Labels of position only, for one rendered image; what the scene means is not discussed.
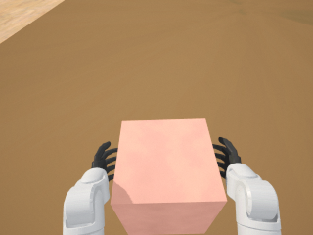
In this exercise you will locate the carton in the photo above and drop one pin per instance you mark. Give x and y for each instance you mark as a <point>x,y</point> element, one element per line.
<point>166,178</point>

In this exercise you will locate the right robot hand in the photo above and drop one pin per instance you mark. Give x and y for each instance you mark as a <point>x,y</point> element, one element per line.
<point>230,157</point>

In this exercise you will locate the left robot hand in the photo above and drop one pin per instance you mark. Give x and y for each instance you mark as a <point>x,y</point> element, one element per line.
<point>100,160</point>

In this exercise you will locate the robot right forearm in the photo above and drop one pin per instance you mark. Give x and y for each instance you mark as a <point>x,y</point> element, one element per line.
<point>256,201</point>

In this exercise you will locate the robot left forearm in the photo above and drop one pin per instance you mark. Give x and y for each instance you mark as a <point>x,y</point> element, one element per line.
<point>84,212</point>

